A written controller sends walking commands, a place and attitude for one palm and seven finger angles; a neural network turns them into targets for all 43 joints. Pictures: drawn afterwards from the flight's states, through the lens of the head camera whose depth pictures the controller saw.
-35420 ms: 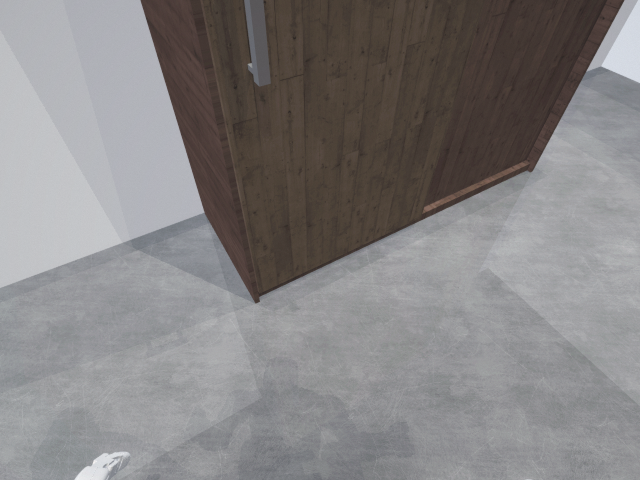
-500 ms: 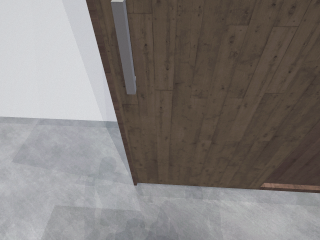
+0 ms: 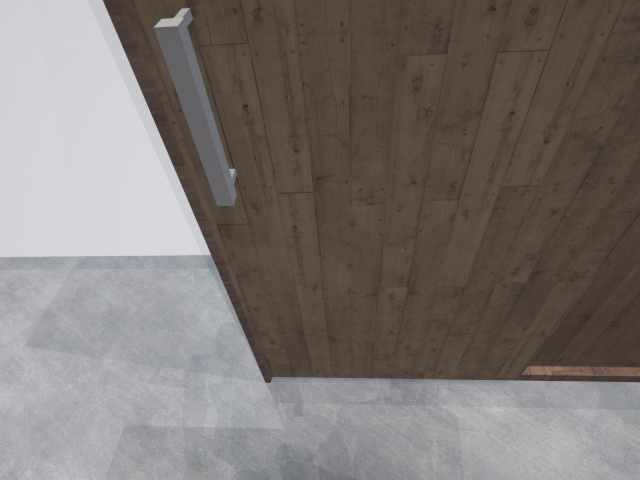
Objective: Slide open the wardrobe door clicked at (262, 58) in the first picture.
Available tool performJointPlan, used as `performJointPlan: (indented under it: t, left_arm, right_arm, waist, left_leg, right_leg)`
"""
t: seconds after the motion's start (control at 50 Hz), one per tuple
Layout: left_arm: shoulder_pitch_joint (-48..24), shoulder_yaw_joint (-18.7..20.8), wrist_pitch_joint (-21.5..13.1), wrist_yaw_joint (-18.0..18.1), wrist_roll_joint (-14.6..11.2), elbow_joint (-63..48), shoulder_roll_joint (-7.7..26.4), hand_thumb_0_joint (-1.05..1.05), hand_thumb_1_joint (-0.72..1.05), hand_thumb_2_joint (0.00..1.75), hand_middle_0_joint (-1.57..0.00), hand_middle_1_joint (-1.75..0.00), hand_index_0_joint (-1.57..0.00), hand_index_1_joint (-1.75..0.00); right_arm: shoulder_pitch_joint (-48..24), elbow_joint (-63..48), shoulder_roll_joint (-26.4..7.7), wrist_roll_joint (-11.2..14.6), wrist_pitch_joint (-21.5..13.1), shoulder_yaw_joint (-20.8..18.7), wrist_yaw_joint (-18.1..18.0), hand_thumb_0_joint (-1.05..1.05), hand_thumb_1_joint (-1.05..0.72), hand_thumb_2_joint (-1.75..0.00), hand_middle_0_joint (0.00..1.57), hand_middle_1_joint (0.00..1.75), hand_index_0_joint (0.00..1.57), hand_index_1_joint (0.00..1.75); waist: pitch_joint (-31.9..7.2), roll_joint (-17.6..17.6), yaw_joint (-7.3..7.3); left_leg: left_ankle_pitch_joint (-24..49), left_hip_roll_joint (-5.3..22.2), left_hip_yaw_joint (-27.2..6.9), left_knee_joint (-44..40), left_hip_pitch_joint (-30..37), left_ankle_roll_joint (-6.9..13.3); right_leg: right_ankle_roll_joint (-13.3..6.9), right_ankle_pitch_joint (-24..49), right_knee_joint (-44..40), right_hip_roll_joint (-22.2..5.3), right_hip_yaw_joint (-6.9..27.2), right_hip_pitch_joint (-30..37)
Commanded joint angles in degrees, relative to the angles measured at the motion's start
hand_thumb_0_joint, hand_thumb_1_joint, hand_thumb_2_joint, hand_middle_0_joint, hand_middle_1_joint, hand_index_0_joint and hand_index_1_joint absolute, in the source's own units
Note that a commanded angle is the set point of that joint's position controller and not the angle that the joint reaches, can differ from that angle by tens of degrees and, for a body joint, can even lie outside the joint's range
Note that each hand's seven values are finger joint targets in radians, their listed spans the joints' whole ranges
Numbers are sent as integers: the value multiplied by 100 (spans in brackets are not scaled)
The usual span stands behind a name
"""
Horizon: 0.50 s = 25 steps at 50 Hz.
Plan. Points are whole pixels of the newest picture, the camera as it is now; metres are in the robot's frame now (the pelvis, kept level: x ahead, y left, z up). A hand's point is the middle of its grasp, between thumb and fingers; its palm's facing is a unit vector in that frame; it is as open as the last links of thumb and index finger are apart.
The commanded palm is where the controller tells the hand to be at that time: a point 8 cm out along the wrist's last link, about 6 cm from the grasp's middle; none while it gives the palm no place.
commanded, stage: come to a stop and stand still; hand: left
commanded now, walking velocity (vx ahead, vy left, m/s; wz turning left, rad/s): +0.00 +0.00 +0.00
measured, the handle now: (207, 118) +0.52 +0.17 +0.21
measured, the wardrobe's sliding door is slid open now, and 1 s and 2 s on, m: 0.00 0.00 0.00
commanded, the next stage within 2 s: look again from close up in 0.22 s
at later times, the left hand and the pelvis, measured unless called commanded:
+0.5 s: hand out of the picture -0.01 +0.17 -0.17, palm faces +0.05 -0.98 -0.21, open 7.4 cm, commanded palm none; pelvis +0.00 -0.01 +0.00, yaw +0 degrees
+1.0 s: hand out of the picture +0.00 +0.18 -0.17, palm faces +0.04 -0.98 -0.21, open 7.4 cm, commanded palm none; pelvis +0.00 +0.01 +0.00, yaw +0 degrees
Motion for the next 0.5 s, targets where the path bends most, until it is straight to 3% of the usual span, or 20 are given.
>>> performJointPlan:
  t: [0.0,0.18,0.24,0.34,0.48]
  left_arm:
    - [340,144,-53,1,-3,-114,709,0,90,90,-20,-30,-20,-30]
    - [260,174,-34,-1,5,-171,752,0,90,90,-20,-30,-20,-30]
    - [264,172,-18,-8,3,-158,747,0,90,90,-20,-30,-20,-30]
    - [293,172,-2,-11,5,-163,704,0,90,90,-20,-30,-20,-30]
    - [345,163,0,-6,15,-152,626,0,90,90,-20,-30,-20,-30]
  right_arm:
    - [432,-72,-276,-6,-57,-31,-28,0,-90,-90,20,30,20,30]
    - [451,-20,-294,-3,-31,-55,-28,0,-90,-90,20,30,20,30]
    - [448,-21,-294,-3,-11,-59,-29,0,-90,-90,20,30,20,30]
    - [448,-15,-285,-9,-12,-63,-35,0,-90,-90,20,30,20,30]
    - [441,-26,-288,-2,-36,-73,-49,0,-90,-90,20,30,20,30]
  waist:
    - [260,-520,43]
    - [175,-317,39]
    - [317,-443,28]
    - [385,-301,32]
    - [380,-292,43]
  left_leg:
    - [365,201,-209,-404,-643,289]
    - [336,230,-179,-411,-560,261]
    - [196,226,-171,-408,-564,260]
    - [196,242,-194,-461,-547,274]
    - [264,285,-221,-563,-579,281]
  right_leg:
    - [-71,319,-856,-661,840,390]
    - [-78,79,-1031,-647,847,457]
    - [-81,-307,-1162,-635,875,299]
    - [-66,-465,-1195,-581,877,217]
    - [-30,-198,-1084,-530,808,305]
